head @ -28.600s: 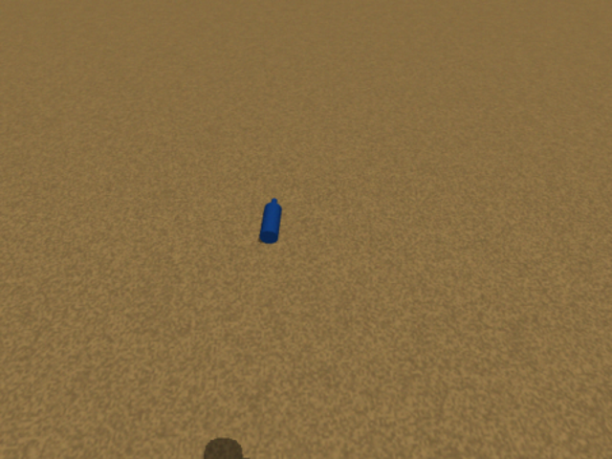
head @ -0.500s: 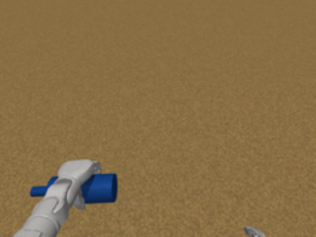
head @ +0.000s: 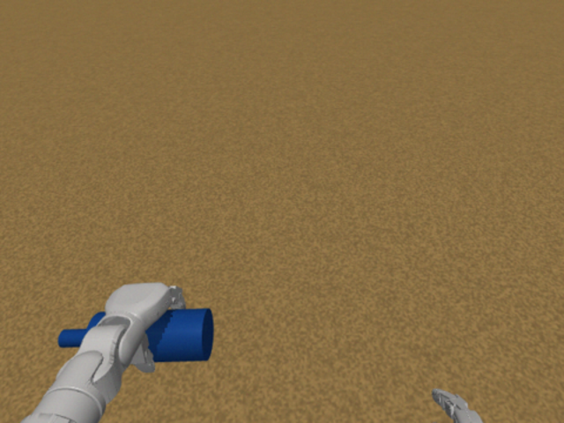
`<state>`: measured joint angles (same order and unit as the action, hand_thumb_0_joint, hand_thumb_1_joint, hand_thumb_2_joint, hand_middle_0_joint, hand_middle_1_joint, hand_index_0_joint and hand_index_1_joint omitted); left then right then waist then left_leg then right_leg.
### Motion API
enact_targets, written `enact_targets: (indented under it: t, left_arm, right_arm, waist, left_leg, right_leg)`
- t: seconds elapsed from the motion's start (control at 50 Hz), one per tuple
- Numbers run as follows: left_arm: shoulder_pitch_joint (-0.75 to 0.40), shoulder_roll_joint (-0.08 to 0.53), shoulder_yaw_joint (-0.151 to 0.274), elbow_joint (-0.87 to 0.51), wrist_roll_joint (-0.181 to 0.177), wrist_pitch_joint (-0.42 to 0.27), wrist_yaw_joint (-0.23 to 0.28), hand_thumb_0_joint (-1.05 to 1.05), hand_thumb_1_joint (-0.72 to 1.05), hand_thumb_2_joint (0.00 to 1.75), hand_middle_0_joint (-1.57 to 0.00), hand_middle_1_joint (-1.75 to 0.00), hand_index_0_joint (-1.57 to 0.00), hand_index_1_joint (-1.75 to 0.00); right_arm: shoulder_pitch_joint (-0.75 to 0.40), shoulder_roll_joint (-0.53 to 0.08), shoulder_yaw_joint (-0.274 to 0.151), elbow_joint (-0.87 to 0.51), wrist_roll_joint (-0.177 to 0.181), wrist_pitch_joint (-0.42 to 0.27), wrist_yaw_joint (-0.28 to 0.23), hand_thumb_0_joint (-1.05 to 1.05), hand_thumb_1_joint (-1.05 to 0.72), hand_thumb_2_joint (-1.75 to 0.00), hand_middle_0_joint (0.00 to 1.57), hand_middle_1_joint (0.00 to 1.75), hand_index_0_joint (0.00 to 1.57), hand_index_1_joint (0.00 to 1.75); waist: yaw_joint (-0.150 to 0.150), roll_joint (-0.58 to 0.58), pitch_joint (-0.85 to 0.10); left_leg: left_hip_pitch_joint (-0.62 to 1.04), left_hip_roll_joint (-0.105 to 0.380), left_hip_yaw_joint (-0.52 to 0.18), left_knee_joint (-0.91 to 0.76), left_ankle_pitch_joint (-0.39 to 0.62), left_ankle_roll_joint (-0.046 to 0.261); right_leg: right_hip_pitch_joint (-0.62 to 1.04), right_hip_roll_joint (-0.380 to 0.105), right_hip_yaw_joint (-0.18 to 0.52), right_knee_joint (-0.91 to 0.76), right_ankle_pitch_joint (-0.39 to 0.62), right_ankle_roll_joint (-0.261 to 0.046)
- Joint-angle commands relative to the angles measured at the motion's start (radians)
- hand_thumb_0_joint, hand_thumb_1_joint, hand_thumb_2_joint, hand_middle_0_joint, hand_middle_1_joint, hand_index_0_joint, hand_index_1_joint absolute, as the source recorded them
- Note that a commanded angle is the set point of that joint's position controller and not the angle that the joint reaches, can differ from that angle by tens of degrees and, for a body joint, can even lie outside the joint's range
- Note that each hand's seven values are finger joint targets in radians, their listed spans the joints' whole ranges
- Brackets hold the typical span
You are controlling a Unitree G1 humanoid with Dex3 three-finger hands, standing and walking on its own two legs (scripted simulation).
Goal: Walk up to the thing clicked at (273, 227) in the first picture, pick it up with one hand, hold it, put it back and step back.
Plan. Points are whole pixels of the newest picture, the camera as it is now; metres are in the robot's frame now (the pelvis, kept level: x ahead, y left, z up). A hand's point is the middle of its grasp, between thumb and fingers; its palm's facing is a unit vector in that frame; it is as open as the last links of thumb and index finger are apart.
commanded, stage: hold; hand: left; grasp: from above
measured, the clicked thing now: (135, 336) +0.30 +0.25 -0.07
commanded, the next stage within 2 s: crouch in 0.58 s
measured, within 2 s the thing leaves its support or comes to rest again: neither
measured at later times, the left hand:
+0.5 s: hand (146, 329) +0.29 +0.22 -0.03, palm faces -0.45 -0.04 -0.89, open 10.6 cm
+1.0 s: hand (154, 342) +0.29 +0.22 -0.08, palm faces -0.48 -0.02 -0.88, open 10.6 cm
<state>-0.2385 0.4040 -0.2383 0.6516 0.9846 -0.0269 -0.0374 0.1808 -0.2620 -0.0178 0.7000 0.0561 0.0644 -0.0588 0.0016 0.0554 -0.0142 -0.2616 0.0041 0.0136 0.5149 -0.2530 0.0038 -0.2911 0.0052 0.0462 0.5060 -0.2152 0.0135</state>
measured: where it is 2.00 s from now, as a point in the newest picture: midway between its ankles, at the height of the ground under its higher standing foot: outside the picture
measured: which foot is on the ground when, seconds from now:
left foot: down 0.00-1.00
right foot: down 0.00-1.00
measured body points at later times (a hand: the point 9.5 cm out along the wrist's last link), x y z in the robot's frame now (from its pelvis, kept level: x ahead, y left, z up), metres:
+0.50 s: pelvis +0.00 +0.00 +0.00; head +0.00 -0.02 +0.45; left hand +0.31 +0.22 +0.02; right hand +0.15 -0.25 -0.11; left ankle +0.01 +0.12 -0.74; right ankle +0.03 -0.13 -0.74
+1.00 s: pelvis +0.00 +0.00 -0.01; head +0.03 -0.01 +0.44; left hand +0.31 +0.22 -0.03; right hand +0.14 -0.26 -0.12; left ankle +0.01 +0.12 -0.74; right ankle +0.03 -0.13 -0.74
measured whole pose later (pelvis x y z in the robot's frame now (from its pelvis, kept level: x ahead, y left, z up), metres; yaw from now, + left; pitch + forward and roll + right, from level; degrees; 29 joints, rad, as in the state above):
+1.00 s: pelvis +0.00 +0.00 -0.01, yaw +1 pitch +3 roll +0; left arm -0.30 0.38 -0.23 0.84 1.06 -0.07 0.11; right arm 0.18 -0.25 -0.03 0.71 0.04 0.07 -0.04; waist -0.02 0.02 -0.01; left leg -0.37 0.00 0.00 0.58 -0.28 0.00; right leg -0.39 0.00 0.03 0.57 -0.24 0.01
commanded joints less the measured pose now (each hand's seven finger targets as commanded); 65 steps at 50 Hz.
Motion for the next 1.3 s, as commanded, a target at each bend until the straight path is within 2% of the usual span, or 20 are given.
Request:
enact_targets:
  t: [0.0,0.06,0.1,0.12,0.24,0.34,0.48,0.5,0.62,0.66,0.68,0.74,0.84,0.94,1.0,1.12,1.18,1.2,1.24,1.28]
  left_arm:
    - [-0.388,0.230,0.124,-0.258,-0.010,0.000,0.032,0.00,0.68,0.76,-1.00,-0.68,-1.02,-0.66]
    - [-0.353,0.196,0.098,-0.234,-0.015,0.001,0.023,0.00,0.71,0.77,-1.02,-0.70,-1.04,-0.67]
    - [-0.311,0.226,0.135,-0.205,-0.019,0.002,0.028,0.00,0.72,0.76,-1.03,-0.68,-1.05,-0.66]
    - [-0.319,0.209,0.116,-0.220,-0.016,0.000,0.025,0.00,0.68,0.76,-1.00,-0.68,-1.02,-0.66]
    - [-0.429,0.241,0.133,-0.283,-0.001,-0.013,0.048,0.00,0.71,0.79,-1.02,-0.70,-1.05,-0.68]
    - [-0.375,0.226,0.133,-0.221,-0.004,0.005,0.070,0.00,0.72,0.81,-1.04,-0.70,-1.06,-0.68]
    - [-0.354,0.209,0.110,-0.228,-0.007,0.007,0.036,0.00,0.71,0.80,-1.03,-0.70,-1.05,-0.68]
    - [-0.344,0.241,0.136,-0.215,-0.007,0.006,0.035,0.00,0.71,0.79,-1.04,-0.69,-1.05,-0.67]
    - [-0.363,0.212,0.115,-0.234,-0.005,-0.007,0.031,0.00,0.70,0.77,-1.02,-0.69,-1.04,-0.67]
    - [-0.363,0.236,0.141,-0.227,-0.004,-0.005,0.043,0.00,0.78,0.71,-1.06,-0.72,-1.10,-0.68]
    - [-0.369,0.216,0.121,-0.236,-0.001,-0.006,0.045,0.00,0.70,0.77,-0.98,-0.71,-1.02,-0.68]
    - [-0.349,0.204,0.119,-0.188,0.005,-0.005,0.063,0.00,0.71,0.86,-1.04,-0.73,-1.05,-0.72]
    - [-0.350,0.185,0.114,-0.098,0.034,-0.024,0.123,0.00,0.71,0.85,-1.04,-0.71,-1.05,-0.70]
    - [-0.440,0.180,0.115,0.048,0.083,-0.046,0.229,0.00,0.74,0.87,-1.06,-0.75,-1.07,-0.73]
    - [-0.515,0.150,0.100,0.126,0.109,-0.047,0.294,0.00,0.72,0.84,-1.04,-0.75,-1.06,-0.73]
    - [-0.642,0.172,0.136,0.275,0.189,-0.067,0.407,0.00,0.64,0.80,-0.97,-0.75,-1.00,-0.72]
    - [-0.724,0.200,0.157,0.311,0.198,-0.059,0.442,0.00,0.62,0.76,-0.94,-0.73,-0.97,-0.70]
    - [-0.721,0.232,0.181,0.326,0.197,-0.056,0.452,0.00,0.62,0.75,-0.94,-0.72,-0.97,-0.69]
    - [-0.711,0.190,0.164,0.409,0.185,-0.047,0.455,0.00,0.60,0.78,-0.94,-0.73,-0.96,-0.71]
    - [-0.767,0.230,0.185,0.383,0.178,-0.043,0.455,0.00,0.60,0.79,-0.93,-0.75,-0.96,-0.73]
  right_arm:
    - [-0.107,-0.117,-0.042,-0.143,0.004,-0.051,-0.013,0.00,-0.89,-0.90,0.20,0.30,0.20,0.30]
    - [-0.115,-0.118,-0.039,-0.148,0.005,-0.050,-0.014,0.00,-0.90,-0.90,0.20,0.30,0.20,0.30]
    - [-0.123,-0.119,-0.038,-0.153,0.007,-0.048,-0.014,0.00,-0.90,-0.90,0.20,0.30,0.20,0.30]
    - [-0.126,-0.114,-0.035,-0.156,0.005,-0.048,-0.012,0.00,-0.90,-0.90,0.20,0.30,0.20,0.30]
    - [-0.109,-0.115,-0.039,-0.141,0.001,-0.047,-0.016,0.00,-0.90,-0.90,0.20,0.30,0.20,0.30]
    - [-0.114,-0.116,-0.041,-0.130,0.003,-0.047,-0.017,0.00,-0.90,-0.90,0.20,0.30,0.20,0.30]
    - [-0.105,-0.115,-0.045,-0.135,0.006,-0.044,-0.013,0.00,-0.90,-0.90,0.20,0.30,0.20,0.30]
    - [-0.111,-0.119,-0.045,-0.135,0.007,-0.042,-0.014,0.00,-0.90,-0.90,0.20,0.30,0.20,0.30]
    - [-0.106,-0.116,-0.044,-0.146,0.005,-0.041,-0.013,0.00,-0.90,-0.90,0.20,0.30,0.20,0.30]
    - [-0.104,-0.120,-0.045,-0.146,0.004,-0.039,-0.015,0.00,-0.92,-0.91,0.20,0.30,0.20,0.30]
    - [-0.103,-0.116,-0.045,-0.142,0.003,-0.039,-0.014,0.00,-0.88,-0.89,0.20,0.30,0.20,0.30]
    - [-0.089,-0.120,-0.045,-0.135,0.003,-0.035,-0.012,0.00,-0.89,-0.90,0.20,0.30,0.20,0.30]
    - [-0.068,-0.120,-0.053,-0.122,-0.002,-0.027,-0.006,0.00,-0.89,-0.90,0.20,0.30,0.20,0.30]
    - [-0.024,-0.128,-0.065,-0.081,-0.020,-0.026,0.008,0.00,-0.89,-0.90,0.20,0.30,0.20,0.30]
    - [0.022,-0.138,-0.078,-0.051,-0.032,-0.031,0.022,0.00,-0.89,-0.90,0.20,0.30,0.20,0.30]
    - [0.108,-0.151,-0.105,-0.048,-0.058,-0.052,0.040,0.00,-0.89,-0.90,0.20,0.30,0.20,0.30]
    - [0.133,-0.157,-0.107,-0.049,-0.069,-0.058,0.036,0.00,-0.89,-0.89,0.20,0.30,0.20,0.30]
    - [0.136,-0.163,-0.112,-0.046,-0.071,-0.061,0.032,0.00,-0.89,-0.89,0.20,0.30,0.20,0.30]
    - [0.149,-0.160,-0.111,-0.046,-0.077,-0.068,0.029,0.00,-0.89,-0.89,0.20,0.30,0.20,0.30]
    - [0.160,-0.172,-0.116,-0.042,-0.085,-0.077,0.027,0.00,-0.89,-0.89,0.20,0.30,0.20,0.30]
  waist:
    - [0.003,-0.024,-0.257]
    - [-0.002,-0.040,-0.210]
    - [0.013,-0.046,-0.179]
    - [0.007,-0.035,-0.179]
    - [-0.004,0.005,-0.282]
    - [0.003,-0.033,-0.248]
    - [-0.001,-0.029,-0.241]
    - [0.012,-0.023,-0.234]
    - [-0.001,-0.021,-0.236]
    - [0.002,-0.026,-0.237]
    - [-0.004,-0.032,-0.244]
    - [-0.011,-0.045,-0.213]
    - [-0.022,-0.073,-0.193]
    - [-0.048,-0.063,-0.206]
    - [-0.076,-0.046,-0.276]
    - [-0.092,0.015,-0.433]
    - [-0.107,0.038,-0.531]
    - [-0.090,0.034,-0.552]
    - [-0.118,0.012,-0.560]
    - [-0.110,0.067,-0.640]
  left_leg:
    - [0.107,-0.027,0.008,-0.079,0.149,0.016]
    - [0.096,-0.020,-0.001,-0.091,0.144,0.013]
    - [0.069,-0.023,-0.002,-0.103,0.105,0.012]
    - [0.075,-0.023,-0.002,-0.105,0.095,0.012]
    - [0.131,-0.028,0.007,-0.080,0.175,0.011]
    - [0.117,-0.024,0.000,-0.085,0.179,0.010]
    - [0.117,-0.024,0.006,-0.086,0.199,0.012]
    - [0.115,-0.022,0.000,-0.092,0.205,0.010]
    - [0.126,-0.021,0.001,-0.094,0.199,0.009]
    - [0.123,-0.024,0.002,-0.089,0.201,0.011]
    - [0.126,-0.025,0.004,-0.085,0.206,0.012]
    - [0.105,-0.023,0.002,-0.084,0.197,0.011]
    - [0.068,-0.030,0.004,-0.062,0.168,0.012]
    - [-0.036,-0.029,0.001,0.033,0.108,0.003]
    - [-0.106,-0.023,-0.001,0.152,0.118,-0.003]
    - [-0.427,-0.023,0.000,0.447,0.021,-0.003]
    - [-0.542,-0.025,-0.007,0.558,0.010,0.003]
    - [-0.581,-0.026,-0.012,0.590,-0.006,0.006]
    - [-0.690,-0.026,-0.021,0.647,-0.073,0.009]
    - [-0.711,-0.017,-0.043,0.702,-0.074,0.000]
  right_leg:
    - [0.075,0.018,-0.021,-0.090,0.087,-0.019]
    - [0.057,0.022,-0.028,-0.092,0.079,-0.021]
    - [0.063,0.022,-0.031,-0.101,0.037,-0.023]
    - [0.058,0.020,-0.029,-0.102,0.028,-0.023]
    - [0.073,0.020,-0.023,-0.082,0.108,-0.023]
    - [0.073,0.022,-0.032,-0.090,0.110,-0.021]
    - [0.085,0.020,-0.029,-0.090,0.135,-0.023]
    - [0.090,0.021,-0.034,-0.090,0.133,-0.025]
    - [0.080,0.022,-0.031,-0.090,0.128,-0.027]
    - [0.083,0.021,-0.032,-0.093,0.131,-0.024]
    - [0.083,0.019,-0.031,-0.093,0.139,-0.022]
    - [0.068,0.020,-0.033,-0.091,0.132,-0.023]
    - [0.028,0.015,-0.032,-0.076,0.109,-0.022]
    - [-0.094,0.013,-0.036,0.006,0.055,-0.023]
    - [-0.203,0.015,-0.039,0.114,0.073,-0.025]
    - [-0.483,0.016,-0.040,0.398,-0.001,-0.039]
    - [-0.585,0.023,-0.049,0.516,-0.018,-0.044]
    - [-0.615,0.027,-0.053,0.551,-0.033,-0.048]
    - [-0.695,0.025,-0.058,0.615,-0.087,-0.050]
    - [-0.791,0.022,-0.066,0.697,-0.104,-0.056]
